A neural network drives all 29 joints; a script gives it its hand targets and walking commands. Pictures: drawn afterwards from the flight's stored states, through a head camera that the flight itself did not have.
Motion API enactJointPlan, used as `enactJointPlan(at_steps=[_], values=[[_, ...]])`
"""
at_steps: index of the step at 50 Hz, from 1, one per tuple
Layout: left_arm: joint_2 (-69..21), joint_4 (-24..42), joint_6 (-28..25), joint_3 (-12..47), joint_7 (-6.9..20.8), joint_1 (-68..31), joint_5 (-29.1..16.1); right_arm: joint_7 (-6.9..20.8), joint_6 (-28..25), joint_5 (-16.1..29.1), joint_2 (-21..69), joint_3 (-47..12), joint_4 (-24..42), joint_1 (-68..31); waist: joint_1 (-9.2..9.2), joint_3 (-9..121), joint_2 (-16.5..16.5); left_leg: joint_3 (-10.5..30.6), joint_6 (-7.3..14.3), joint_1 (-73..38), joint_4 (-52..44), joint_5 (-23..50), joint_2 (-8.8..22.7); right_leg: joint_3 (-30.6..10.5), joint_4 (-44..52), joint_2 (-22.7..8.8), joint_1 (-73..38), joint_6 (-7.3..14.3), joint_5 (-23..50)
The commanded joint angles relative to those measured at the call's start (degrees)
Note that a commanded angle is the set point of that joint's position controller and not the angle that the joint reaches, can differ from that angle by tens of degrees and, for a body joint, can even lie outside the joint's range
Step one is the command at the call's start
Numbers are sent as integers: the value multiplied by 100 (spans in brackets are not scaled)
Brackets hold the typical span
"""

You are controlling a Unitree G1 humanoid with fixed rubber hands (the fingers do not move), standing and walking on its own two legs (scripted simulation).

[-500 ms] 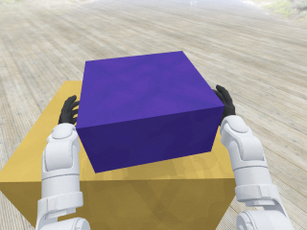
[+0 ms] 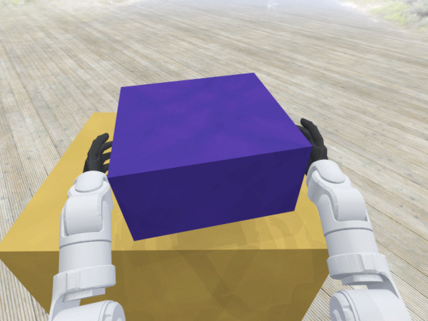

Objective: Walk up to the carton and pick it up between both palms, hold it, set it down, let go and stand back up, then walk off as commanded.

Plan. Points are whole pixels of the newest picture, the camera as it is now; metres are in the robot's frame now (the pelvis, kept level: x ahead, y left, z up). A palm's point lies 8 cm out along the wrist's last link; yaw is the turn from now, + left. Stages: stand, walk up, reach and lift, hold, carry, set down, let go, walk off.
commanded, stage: hold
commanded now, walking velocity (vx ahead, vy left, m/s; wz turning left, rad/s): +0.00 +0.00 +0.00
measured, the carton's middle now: (202, 145) +0.43 +0.01 +0.17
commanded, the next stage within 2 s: none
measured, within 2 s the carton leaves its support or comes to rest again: neither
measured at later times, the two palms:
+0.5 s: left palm (97, 174) +0.35 +0.19 +0.17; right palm (315, 161) +0.34 -0.20 +0.19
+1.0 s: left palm (97, 176) +0.35 +0.19 +0.17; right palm (314, 161) +0.34 -0.20 +0.19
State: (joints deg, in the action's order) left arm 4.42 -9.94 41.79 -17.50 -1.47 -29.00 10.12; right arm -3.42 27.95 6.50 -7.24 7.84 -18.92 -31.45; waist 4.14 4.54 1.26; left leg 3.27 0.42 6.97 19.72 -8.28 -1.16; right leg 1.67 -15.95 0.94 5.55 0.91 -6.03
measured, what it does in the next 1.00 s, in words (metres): stands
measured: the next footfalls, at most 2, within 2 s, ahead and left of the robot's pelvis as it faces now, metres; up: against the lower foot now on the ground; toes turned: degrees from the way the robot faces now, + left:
none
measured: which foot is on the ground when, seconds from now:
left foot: down 0.00-1.00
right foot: down 0.00-1.00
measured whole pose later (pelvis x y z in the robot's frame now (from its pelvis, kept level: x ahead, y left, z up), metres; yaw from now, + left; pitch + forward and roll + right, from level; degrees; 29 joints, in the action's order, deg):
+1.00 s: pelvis +0.00 +0.00 +0.00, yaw +0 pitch -5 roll -1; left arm 3.7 -8.3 41.9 -18.3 -0.9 -28.3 10.7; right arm -3.6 28.2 6.6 -7.1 7.6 -17.5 -30.7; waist 4.3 3.8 1.4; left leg 3.3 0.4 5.9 19.3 -8.4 -1.1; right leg 1.7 -15.7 1.0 4.6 1.0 -6.2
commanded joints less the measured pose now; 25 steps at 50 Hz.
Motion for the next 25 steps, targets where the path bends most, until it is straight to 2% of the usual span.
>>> enactJointPlan(at_steps=[1, 2, 3, 4, 5, 8, 10, 11, 12, 14, 15, 19, 20, 21, 22, 23, 24, 25], values=[[-2781, 1896, -856, 2756, 1238, -5135, -1424, 1156, -485, 822, 2750, -2263, 1822, -4882, 91, 2523, -336, -193, -264, 122, -466, 632, -161, -158, 66, 125, -1390, 191, 495], [-2826, 1957, -848, 2779, 1266, -5030, -1415, 1140, -527, 876, 2732, -2299, 1975, -4926, 70, 2759, -303, -202, -240, 87, -423, 797, -151, -173, 37, 116, -1569, 180, 741], [-2804, 2076, -855, 2777, 1260, -5172, -1416, 1126, -503, 837, 2824, -2291, 1838, -4773, 97, 2661, -381, -240, -245, 95, -429, 814, -181, -169, 22, 79, -1548, 149, 755], [-2712, 1915, -841, 2668, 1259, -5131, -1303, 1148, -476, 864, 2713, -2271, 1772, -4786, 52, 2588, -385, -235, -257, 125, -470, 668, -179, -152, 43, 126, -1491, 176, 572], [-2786, 1863, -814, 2715, 1253, -4928, -1327, 1148, -480, 888, 2659, -2320, 1796, -4763, 37, 2538, -370, -215, -268, 64, -451, 868, -137, -152, 15, 126, -1481, 190, 672], [-2856, 2196, -837, 2767, 1231, -4917, -1387, 1145, -537, 1053, 2780, -2494, 2188, -4918, -43, 2935, -329, -222, -265, -52, -345, 1232, -183, -172, -13, 136, -1699, 151, 1087], [-2711, 1933, -777, 2618, 1242, -4863, -1294, 1144, -432, 922, 2654, -2373, 1793, -4642, 17, 2618, -319, -219, -241, 19, -422, 893, -179, -170, 56, 141, -1552, 168, 710], [-2834, 1873, -754, 2681, 1261, -4872, -1300, 1152, -473, 919, 2604, -2307, 1900, -4761, 26, 2592, -388, -232, -262, 35, -456, 782, -152, -175, 58, 127, -1450, 180, 636], [-2797, 2190, -832, 2730, 1236, -5003, -1373, 1164, -475, 949, 2768, -2437, 1988, -4772, -11, 2778, -265, -224, -224, 54, -439, 892, -171, -190, 25, 123, -1607, 167, 782], [-2713, 1984, -770, 2632, 1240, -4762, -1322, 1129, -462, 954, 2726, -2454, 2094, -4763, -7, 2707, -201, -237, -206, 105, -405, 954, -185, -175, 25, 159, -1594, 147, 821], [-2778, 1899, -729, 2651, 1250, -4709, -1310, 1124, -456, 935, 2676, -2404, 2018, -4743, 32, 2606, -220, -234, -213, 73, -418, 929, -177, -190, 56, 152, -1590, 162, 795], [-2610, 1929, -723, 2494, 1293, -4900, -1172, 1148, -427, 918, 2685, -2284, 1773, -4672, -40, 2347, -365, -258, -192, 204, -504, 618, -177, -207, 86, 74, -1513, 165, 554], [-2712, 1942, -725, 2528, 1307, -4774, -1240, 1145, -412, 907, 2766, -2353, 1821, -4622, 16, 2377, -212, -269, -191, 150, -489, 802, -206, -160, 72, 128, -1613, 131, 656], [-2696, 1902, -759, 2567, 1314, -4968, -1262, 1150, -415, 843, 2689, -2269, 1777, -4693, 49, 2447, -209, -262, -200, 103, -486, 747, -170, -167, 74, 143, -1510, 165, 612], [-2868, 2083, -777, 2695, 1286, -4965, -1344, 1145, -466, 896, 2804, -2404, 1955, -4708, 91, 2677, -327, -223, -247, 63, -434, 827, -163, -161, 24, 145, -1586, 195, 696], [-2880, 2039, -781, 2752, 1278, -5098, -1328, 1152, -455, 898, 2791, -2286, 1792, -4778, 124, 2493, -444, -189, -285, 75, -441, 766, -176, -118, 36, 137, -1397, 177, 579], [-2834, 2041, -792, 2738, 1268, -4998, -1351, 1161, -487, 921, 2784, -2393, 2019, -4860, 50, 2669, -325, -213, -250, 77, -422, 781, -178, -127, 13, 141, -1520, 167, 636], [-2749, 1974, -769, 2705, 1262, -5026, -1293, 1148, -478, 908, 2726, -2313, 1948, -4903, 15, 2579, -425, -243, -248, 99, -455, 723, -192, -172, 63, 94, -1528, 171, 652]])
